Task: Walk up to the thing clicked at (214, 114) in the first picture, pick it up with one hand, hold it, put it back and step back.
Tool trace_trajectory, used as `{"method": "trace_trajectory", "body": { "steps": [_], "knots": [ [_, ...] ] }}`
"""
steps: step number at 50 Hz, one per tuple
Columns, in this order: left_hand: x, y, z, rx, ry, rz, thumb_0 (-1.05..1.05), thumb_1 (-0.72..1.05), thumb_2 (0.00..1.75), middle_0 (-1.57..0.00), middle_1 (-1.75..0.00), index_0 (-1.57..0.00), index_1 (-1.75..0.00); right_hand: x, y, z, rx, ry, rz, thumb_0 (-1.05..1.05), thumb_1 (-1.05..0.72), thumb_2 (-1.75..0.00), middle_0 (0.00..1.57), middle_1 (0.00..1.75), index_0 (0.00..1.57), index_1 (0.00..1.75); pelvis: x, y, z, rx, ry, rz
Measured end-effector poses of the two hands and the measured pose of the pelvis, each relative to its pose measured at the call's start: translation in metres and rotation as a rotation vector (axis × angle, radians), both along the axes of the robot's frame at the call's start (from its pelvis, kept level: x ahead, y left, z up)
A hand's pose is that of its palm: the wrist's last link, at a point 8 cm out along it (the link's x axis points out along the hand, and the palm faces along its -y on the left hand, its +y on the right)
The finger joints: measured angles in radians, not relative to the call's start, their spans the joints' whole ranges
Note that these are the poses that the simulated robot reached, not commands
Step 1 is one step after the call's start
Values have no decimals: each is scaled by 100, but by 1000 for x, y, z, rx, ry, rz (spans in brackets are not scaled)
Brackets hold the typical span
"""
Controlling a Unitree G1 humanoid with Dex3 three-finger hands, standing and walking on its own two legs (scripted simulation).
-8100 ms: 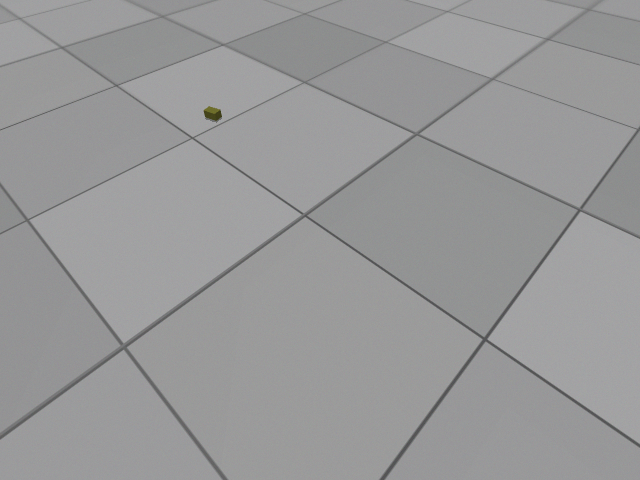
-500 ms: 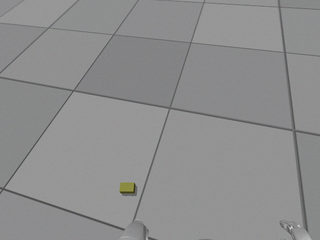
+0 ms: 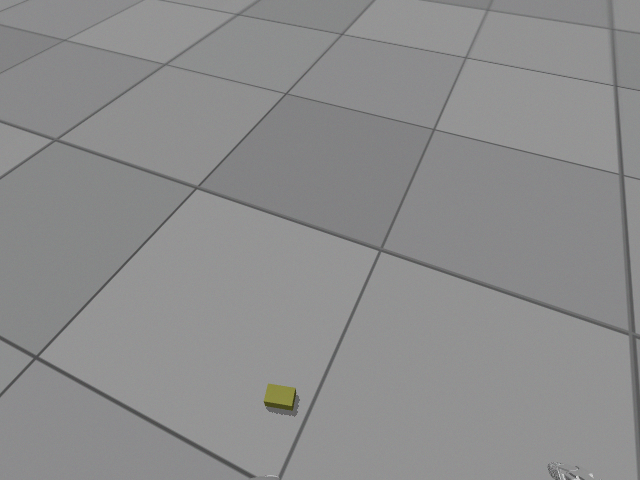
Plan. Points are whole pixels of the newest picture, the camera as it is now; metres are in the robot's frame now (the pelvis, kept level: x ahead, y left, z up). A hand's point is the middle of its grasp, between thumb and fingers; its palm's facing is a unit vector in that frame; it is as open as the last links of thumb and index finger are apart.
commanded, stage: walk up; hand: left
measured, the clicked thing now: (280, 397) +0.45 +0.15 -0.73
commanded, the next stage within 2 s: none
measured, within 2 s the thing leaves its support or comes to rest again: neither
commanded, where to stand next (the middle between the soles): +0.07 -0.03 m, yaw -6 degrees
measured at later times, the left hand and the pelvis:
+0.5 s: hand out of the picture +0.08 +0.29 -0.17, palm faces -0.19 -0.91 -0.36, open 7.4 cm; pelvis -0.02 +0.03 +0.00, yaw -8 degrees
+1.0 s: hand out of the picture +0.12 +0.29 -0.15, palm faces -0.14 -0.88 -0.46, open 7.4 cm; pelvis +0.00 +0.01 -0.02, yaw -8 degrees
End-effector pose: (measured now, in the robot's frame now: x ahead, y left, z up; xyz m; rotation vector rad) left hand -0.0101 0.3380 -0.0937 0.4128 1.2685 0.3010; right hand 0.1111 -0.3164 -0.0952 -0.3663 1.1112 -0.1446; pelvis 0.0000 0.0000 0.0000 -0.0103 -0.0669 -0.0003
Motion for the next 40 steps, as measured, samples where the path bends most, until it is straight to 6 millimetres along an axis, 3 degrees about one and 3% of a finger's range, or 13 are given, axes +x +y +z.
{"method": "trace_trajectory", "body": {
  "steps": [3, 6, 11, 15, 23, 29, 32, 35, 40],
  "knots": [
    [19, 6, -13, -43, 4, -9, 1, 90, 90, -20, -30, -21, -30, 17, 20, 13, -23, -84, 0, 0, -91, -90, 20, 30, 20, 30, 7, 17, 1, -12, -4, -10],
    [45, 7, -15, -83, -25, -40, 1, 90, 90, -20, -30, -21, -30, 20, 35, 26, -30, -105, -21, 0, -91, -90, 20, 30, 20, 30, 14, 27, 8, -19, -4, -15],
    [76, 11, -21, -126, -37, -66, 1, 90, 90, -20, -30, -21, -30, 13, 51, 33, -51, -106, -53, 0, -91, -90, 20, 30, 20, 30, 22, 38, 13, -12, -6, -36],
    [92, 13, -28, -125, -19, -76, 1, 90, 90, -20, -30, -21, -30, -1, 53, 28, -81, -57, -87, 0, -90, -90, 20, 30, 20, 30, 16, 39, 11, -7, -3, -54],
    [97, 4, -33, -110, 37, -162, 1, 90, 90, -20, -30, -21, -30, -40, 33, 11, -112, -12, -147, 0, -90, -89, 20, 30, 20, 30, -10, 33, 2, 3, 29, -114],
    [101, -15, -31, -83, 12, -242, 1, 90, 90, -20, -30, -21, -30, -93, -2, -1, -113, -20, -204, 0, -90, -89, 20, 30, 20, 30, -26, 13, -12, 19, 25, -179],
    [98, -31, -23, -72, -39, -262, 1, 90, 90, -20, -30, -21, -30, -120, -24, -11, -102, -8, -238, 0, -90, -89, 20, 30, 20, 30, -29, 0, -17, -16, 2, -190],
    [89, -41, -9, -66, -91, -257, 1, 90, 90, -20, -30, -21, -30, -140, -31, -14, -80, 38, -268, 0, -91, -90, 20, 30, 20, 30, -23, -7, -10, -8, -11, -194],
    [79, -36, 16, -28, -85, -240, 1, 90, 90, -21, -31, -21, -30, -144, -30, -10, -18, 47, -284, 1, -91, -90, 20, 30, 20, 30, -11, -8, 5, 3, -26, -202]
  ]
}}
